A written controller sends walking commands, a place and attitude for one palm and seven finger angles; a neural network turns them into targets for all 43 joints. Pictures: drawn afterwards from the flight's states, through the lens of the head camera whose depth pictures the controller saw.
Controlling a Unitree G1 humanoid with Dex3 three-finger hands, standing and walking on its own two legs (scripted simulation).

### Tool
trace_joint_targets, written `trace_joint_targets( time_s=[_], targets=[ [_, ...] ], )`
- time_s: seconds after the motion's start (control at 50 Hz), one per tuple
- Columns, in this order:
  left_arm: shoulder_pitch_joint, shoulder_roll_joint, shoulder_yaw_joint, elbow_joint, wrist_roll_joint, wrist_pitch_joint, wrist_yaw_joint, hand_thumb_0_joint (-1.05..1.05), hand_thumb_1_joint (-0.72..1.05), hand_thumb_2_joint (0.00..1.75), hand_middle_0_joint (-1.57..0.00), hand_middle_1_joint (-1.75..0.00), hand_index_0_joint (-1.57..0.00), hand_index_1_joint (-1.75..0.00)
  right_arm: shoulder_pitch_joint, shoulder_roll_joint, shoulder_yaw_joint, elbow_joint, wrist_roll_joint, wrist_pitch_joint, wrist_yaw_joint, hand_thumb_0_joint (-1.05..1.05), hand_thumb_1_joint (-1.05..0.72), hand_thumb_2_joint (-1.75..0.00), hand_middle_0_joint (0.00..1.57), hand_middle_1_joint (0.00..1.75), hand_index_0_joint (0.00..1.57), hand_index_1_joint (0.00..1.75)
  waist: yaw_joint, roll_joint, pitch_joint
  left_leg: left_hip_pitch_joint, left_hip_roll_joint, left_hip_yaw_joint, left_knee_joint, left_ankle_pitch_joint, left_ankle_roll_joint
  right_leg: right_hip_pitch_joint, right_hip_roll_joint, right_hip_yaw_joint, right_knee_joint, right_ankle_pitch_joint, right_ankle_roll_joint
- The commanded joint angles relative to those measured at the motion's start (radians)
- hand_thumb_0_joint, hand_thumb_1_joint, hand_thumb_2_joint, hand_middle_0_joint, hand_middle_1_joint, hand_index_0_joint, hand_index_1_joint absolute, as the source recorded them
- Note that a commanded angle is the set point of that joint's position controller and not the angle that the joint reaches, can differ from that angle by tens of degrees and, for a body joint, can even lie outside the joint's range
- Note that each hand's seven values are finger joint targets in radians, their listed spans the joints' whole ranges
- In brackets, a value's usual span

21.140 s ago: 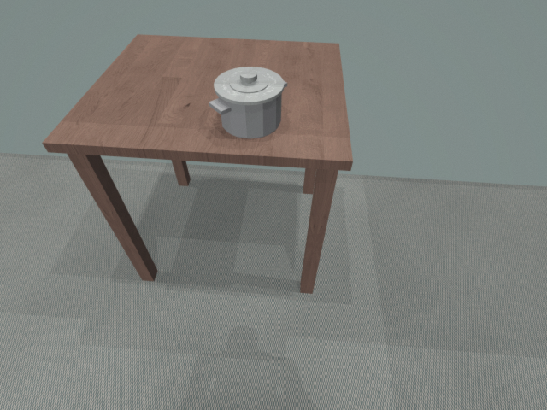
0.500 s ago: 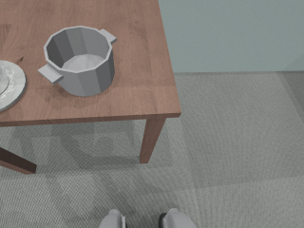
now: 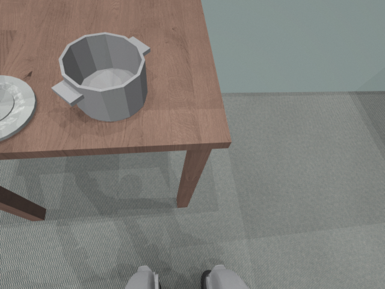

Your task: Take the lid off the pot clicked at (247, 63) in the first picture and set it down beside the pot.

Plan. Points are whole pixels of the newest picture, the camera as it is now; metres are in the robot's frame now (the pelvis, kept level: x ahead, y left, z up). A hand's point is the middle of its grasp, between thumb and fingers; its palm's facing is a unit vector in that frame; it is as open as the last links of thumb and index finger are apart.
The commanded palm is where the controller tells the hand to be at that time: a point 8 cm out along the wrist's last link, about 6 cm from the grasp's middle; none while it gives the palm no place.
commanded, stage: raise the empty hand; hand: left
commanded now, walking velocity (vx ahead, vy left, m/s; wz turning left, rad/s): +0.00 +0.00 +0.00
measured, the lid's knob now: out of the picture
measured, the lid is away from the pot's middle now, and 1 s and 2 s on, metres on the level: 0.24 0.24 0.24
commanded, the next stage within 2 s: draw the hand back to the body in 1.24 s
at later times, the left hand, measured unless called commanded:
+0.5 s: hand out of the picture +0.47 +0.38 +0.14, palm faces -0.39 -0.17 -0.91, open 11.0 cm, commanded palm +0.50 +0.37 +0.20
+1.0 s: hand out of the picture +0.46 +0.38 +0.19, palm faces -0.35 -0.18 -0.92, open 11.0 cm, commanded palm +0.50 +0.38 +0.26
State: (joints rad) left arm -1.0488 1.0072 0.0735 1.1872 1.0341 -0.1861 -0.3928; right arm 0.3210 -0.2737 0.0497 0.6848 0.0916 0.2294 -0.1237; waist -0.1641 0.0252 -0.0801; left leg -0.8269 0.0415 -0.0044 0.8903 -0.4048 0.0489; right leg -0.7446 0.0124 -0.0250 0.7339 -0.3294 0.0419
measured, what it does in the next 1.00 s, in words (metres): stands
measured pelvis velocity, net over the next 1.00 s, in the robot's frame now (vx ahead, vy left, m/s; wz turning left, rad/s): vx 0.02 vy -0.01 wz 0.02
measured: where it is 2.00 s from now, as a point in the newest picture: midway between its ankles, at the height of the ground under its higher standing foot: outside the picture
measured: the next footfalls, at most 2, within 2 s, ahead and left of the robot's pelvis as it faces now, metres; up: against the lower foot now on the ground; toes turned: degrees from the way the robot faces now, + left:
none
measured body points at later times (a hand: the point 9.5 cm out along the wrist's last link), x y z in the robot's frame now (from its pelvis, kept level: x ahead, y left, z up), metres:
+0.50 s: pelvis +0.01 +0.00 +0.01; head +0.11 +0.03 +0.45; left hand +0.49 +0.38 +0.19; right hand +0.01 -0.27 -0.10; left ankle +0.00 +0.08 -0.70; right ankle +0.01 -0.16 -0.70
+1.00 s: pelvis +0.02 -0.01 +0.02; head +0.10 +0.01 +0.46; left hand +0.48 +0.38 +0.24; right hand +0.04 -0.29 -0.10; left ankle +0.00 +0.08 -0.70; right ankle +0.01 -0.16 -0.70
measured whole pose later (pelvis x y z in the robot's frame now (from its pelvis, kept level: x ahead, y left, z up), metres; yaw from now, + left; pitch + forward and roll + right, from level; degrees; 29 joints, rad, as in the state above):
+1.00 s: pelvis +0.02 -0.01 +0.02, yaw +1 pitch +15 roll -4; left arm -1.16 1.01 0.00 1.18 1.01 -0.06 -0.48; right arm 0.30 -0.29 0.05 0.69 0.11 0.23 -0.11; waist -0.14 0.03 -0.08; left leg -0.63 0.03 0.00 0.73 -0.36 0.04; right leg -0.55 0.01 -0.02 0.59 -0.29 0.04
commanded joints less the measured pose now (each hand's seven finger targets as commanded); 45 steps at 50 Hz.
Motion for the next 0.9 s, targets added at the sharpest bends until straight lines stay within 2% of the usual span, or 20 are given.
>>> trace_joint_targets(
  time_s=[0.0, 0.08, 0.16, 0.18, 0.24, 0.3, 0.34, 0.38, 0.4, 0.44, 0.48, 0.56, 0.62, 0.64, 0.66, 0.74, 0.78, 0.82, 0.84, 0.88],
  targets=[
    [-0.45, 0.326, 0.052, -0.23, -0.02, -0.002, 0.035, 0.0, 0.03, 0.56, -0.32, -0.92, -0.32, -0.92, 0.146, -0.208, -0.068, -0.027, -0.006, -0.011, -0.013, 0.0, -0.9, -0.9, 0.2, 0.3, 0.2, 0.3, -0.001, 0.254, -0.473, 0.552, -0.022, -0.048, -0.085, 0.571, -0.017, 0.004, 0.08, -0.053, -0.069, 0.171, -0.059],
    [-0.443, 0.335, 0.048, -0.192, -0.017, 0.007, 0.031, 0.0, 0.03, 0.56, -0.32, -0.92, -0.32, -0.92, 0.139, -0.208, -0.061, -0.031, 0.0, -0.013, -0.017, 0.0, -0.9, -0.9, 0.2, 0.3, 0.2, 0.3, -0.001, 0.213, -0.44, 0.505, -0.028, -0.042, -0.096, 0.506, -0.01, 0.029, 0.079, -0.05, -0.074, 0.162, -0.059],
    [-0.471, 0.336, 0.045, -0.23, -0.015, 0.017, 0.025, 0.0, 0.03, 0.56, -0.32, -0.92, -0.32, -0.92, 0.14, -0.205, -0.063, -0.033, -0.002, -0.013, -0.012, 0.0, -0.9, -0.9, 0.2, 0.3, 0.2, 0.3, 0.014, 0.279, -0.482, 0.565, -0.025, -0.049, -0.101, 0.604, -0.024, 0.033, 0.081, -0.054, -0.075, 0.185, -0.063],
    [-0.453, 0.319, 0.036, -0.2, -0.015, 0.021, 0.021, 0.0, 0.03, 0.56, -0.32, -0.92, -0.32, -0.92, 0.14, -0.203, -0.063, -0.032, 0.0, -0.012, -0.012, 0.0, -0.9, -0.9, 0.2, 0.3, 0.2, 0.3, 0.007, 0.244, -0.46, 0.553, -0.025, -0.048, -0.099, 0.593, -0.021, 0.032, 0.082, -0.056, -0.079, 0.185, -0.062],
    [-0.473, 0.275, -0.003, -0.206, -0.03, 0.031, 0.008, 0.0, 0.03, 0.56, -0.32, -0.92, -0.32, -0.92, 0.134, -0.202, -0.062, -0.034, 0.003, -0.014, -0.01, 0.0, -0.9, -0.9, 0.2, 0.3, 0.2, 0.3, 0.002, 0.23, -0.435, 0.544, -0.024, -0.043, -0.116, 0.566, -0.016, 0.044, 0.08, -0.059, -0.091, 0.179, -0.061],
    [-0.486, 0.329, 0.042, -0.231, -0.022, 0.039, 0.007, 0.0, 0.03, 0.56, -0.32, -0.92, -0.32, -0.92, 0.14, -0.205, -0.068, -0.037, 0.0, -0.009, -0.008, 0.0, -0.9, -0.9, 0.2, 0.3, 0.2, 0.3, 0.015, 0.236, -0.485, 0.568, -0.028, -0.043, -0.116, 0.614, -0.018, 0.081, 0.081, -0.052, -0.096, 0.219, -0.061],
    [-0.481, 0.281, 0.007, -0.229, -0.033, 0.04, -0.001, 0.0, 0.03, 0.56, -0.32, -0.92, -0.32, -0.92, 0.136, -0.2, -0.064, -0.034, 0.003, -0.011, -0.007, 0.0, -0.9, -0.9, 0.2, 0.3, 0.2, 0.3, 0.013, 0.227, -0.464, 0.571, -0.024, -0.042, -0.122, 0.644, -0.019, 0.081, 0.082, -0.06, -0.096, 0.224, -0.061],
    [-0.457, 0.325, 0.038, -0.192, -0.023, 0.048, -0.001, 0.0, 0.03, 0.56, -0.32, -0.92, -0.32, -0.92, 0.137, -0.201, -0.064, -0.04, 0.004, -0.008, -0.005, 0.0, -0.9, -0.9, 0.2, 0.3, 0.2, 0.3, 0.019, 0.194, -0.451, 0.539, -0.033, -0.035, -0.124, 0.605, -0.012, 0.112, 0.082, -0.052, -0.104, 0.233, -0.059],
    [-0.455, 0.31, 0.023, -0.177, -0.024, 0.054, -0.005, 0.0, 0.03, 0.56, -0.32, -0.92, -0.32, -0.92, 0.131, -0.202, -0.063, -0.041, 0.007, -0.007, -0.005, 0.0, -0.9, -0.9, 0.2, 0.3, 0.2, 0.3, 0.01, 0.175, -0.425, 0.513, -0.035, -0.024, -0.131, 0.562, -0.007, 0.121, 0.08, -0.049, -0.111, 0.236, -0.058],
    [-0.463, 0.321, 0.027, -0.206, -0.03, 0.053, -0.007, 0.0, 0.03, 0.56, -0.32, -0.92, -0.32, -0.92, 0.123, -0.199, -0.059, -0.047, 0.01, -0.007, -0.005, 0.0, -0.9, -0.9, 0.2, 0.3, 0.2, 0.3, 0.029, 0.203, -0.431, 0.518, -0.037, -0.022, -0.141, 0.594, -0.009, 0.148, 0.079, -0.052, -0.108, 0.251, -0.063],
    [-0.481, 0.309, 0.016, -0.195, -0.024, 0.064, -0.009, 0.0, 0.03, 0.56, -0.32, -0.92, -0.32, -0.92, 0.127, -0.2, -0.064, -0.042, 0.009, -0.005, -0.003, 0.0, -0.9, -0.9, 0.2, 0.3, 0.2, 0.3, 0.018, 0.207, -0.429, 0.538, -0.034, -0.023, -0.143, 0.593, -0.009, 0.136, 0.078, -0.048, -0.12, 0.249, -0.061],
    [-0.509, 0.303, 0.013, -0.236, -0.031, 0.071, -0.019, 0.0, 0.03, 0.56, -0.32, -0.92, -0.32, -0.92, 0.123, -0.201, -0.069, -0.04, 0.007, -0.005, 0.001, 0.0, -0.9, -0.9, 0.2, 0.3, 0.2, 0.3, 0.024, 0.227, -0.452, 0.587, -0.027, -0.03, -0.154, 0.642, -0.015, 0.14, 0.077, -0.051, -0.132, 0.248, -0.059],
    [-0.489, 0.315, 0.018, -0.204, -0.032, 0.083, -0.024, 0.0, 0.03, 0.56, -0.32, -0.92, -0.32, -0.92, 0.121, -0.203, -0.067, -0.042, 0.012, -0.007, 0.001, 0.0, -0.9, -0.9, 0.2, 0.3, 0.2, 0.3, 0.021, 0.17, -0.415, 0.538, -0.037, -0.018, -0.169, 0.561, -0.002, 0.179, 0.074, -0.046, -0.148, 0.251, -0.059],
    [-0.51, 0.286, -0.007, -0.239, -0.039, 0.079, -0.027, 0.0, 0.03, 0.56, -0.32, -0.92, -0.32, -0.92, 0.113, -0.2, -0.065, -0.044, 0.013, -0.009, -0.001, 0.0, -0.9, -0.9, 0.2, 0.3, 0.2, 0.3, 0.026, 0.199, -0.43, 0.563, -0.034, -0.018, -0.174, 0.604, -0.005, 0.179, 0.074, -0.052, -0.143, 0.26, -0.062],
    [-0.533, 0.302, 0.004, -0.258, -0.035, 0.083, -0.025, 0.0, 0.03, 0.56, -0.32, -0.92, -0.32, -0.92, 0.113, -0.202, -0.07, -0.038, 0.009, -0.007, 0.002, 0.0, -0.9, -0.9, 0.2, 0.3, 0.2, 0.3, 0.03, 0.228, -0.449, 0.595, -0.029, -0.026, -0.173, 0.628, -0.01, 0.171, 0.072, -0.049, -0.147, 0.258, -0.061],
    [-0.514, 0.27, -0.016, -0.249, -0.046, 0.091, -0.038, 0.0, 0.03, 0.56, -0.32, -0.92, -0.32, -0.92, 0.104, -0.196, -0.066, -0.041, 0.016, -0.012, 0.001, 0.0, -0.9, -0.9, 0.2, 0.3, 0.2, 0.3, 0.03, 0.194, -0.425, 0.594, -0.032, -0.019, -0.183, 0.651, -0.005, 0.199, 0.072, -0.052, -0.158, 0.279, -0.061],
    [-0.523, 0.268, -0.025, -0.215, -0.037, 0.105, -0.039, 0.0, 0.03, 0.56, -0.32, -0.92, -0.32, -0.92, 0.103, -0.199, -0.068, -0.039, 0.014, -0.011, 0.004, 0.0, -0.9, -0.9, 0.2, 0.3, 0.2, 0.3, 0.022, 0.184, -0.397, 0.574, -0.037, -0.016, -0.19, 0.588, -0.003, 0.192, 0.071, -0.048, -0.169, 0.258, -0.059],
    [-0.521, 0.288, -0.017, -0.2, -0.036, 0.113, -0.041, 0.0, 0.03, 0.56, -0.32, -0.92, -0.32, -0.92, 0.094, -0.202, -0.065, -0.042, 0.017, -0.014, 0.003, 0.0, -0.9, -0.9, 0.2, 0.3, 0.2, 0.3, 0.025, 0.139, -0.372, 0.524, -0.044, -0.005, -0.208, 0.494, 0.005, 0.236, 0.067, -0.043, -0.18, 0.253, -0.059],
    [-0.521, 0.302, -0.008, -0.226, -0.041, 0.105, -0.042, 0.0, 0.03, 0.56, -0.32, -0.92, -0.32, -0.92, 0.086, -0.2, -0.059, -0.046, 0.019, -0.017, -0.001, 0.0, -0.9, -0.9, 0.2, 0.3, 0.2, 0.3, 0.039, 0.162, -0.397, 0.536, -0.045, 0.001, -0.21, 0.535, 0.006, 0.261, 0.065, -0.044, -0.172, 0.278, -0.062],
    [-0.542, 0.327, -0.001, -0.216, -0.027, 0.114, -0.037, 0.0, 0.03, 0.56, -0.32, -0.92, -0.32, -0.92, 0.088, -0.2, -0.059, -0.044, 0.018, -0.016, -0.001, 0.0, -0.9, -0.9, 0.2, 0.3, 0.2, 0.3, 0.034, 0.179, -0.406, 0.538, -0.049, 0.001, -0.208, 0.534, 0.007, 0.268, 0.064, -0.037, -0.178, 0.29, -0.061]
  ],
)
